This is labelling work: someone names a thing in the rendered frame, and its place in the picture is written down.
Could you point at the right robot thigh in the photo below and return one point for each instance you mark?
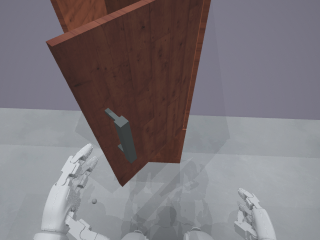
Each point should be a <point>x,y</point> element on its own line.
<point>196,235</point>

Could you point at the right robot shin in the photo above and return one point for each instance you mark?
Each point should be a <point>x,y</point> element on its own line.
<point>196,229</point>

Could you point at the robot right hand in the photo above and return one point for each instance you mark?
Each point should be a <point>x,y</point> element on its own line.
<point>258,225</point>

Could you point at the cupboard door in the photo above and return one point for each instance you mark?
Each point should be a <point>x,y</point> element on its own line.
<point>138,62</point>

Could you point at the handle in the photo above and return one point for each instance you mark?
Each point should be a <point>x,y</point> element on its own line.
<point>123,129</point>

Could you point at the robot left hand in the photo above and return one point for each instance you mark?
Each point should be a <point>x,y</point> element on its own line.
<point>65,194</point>

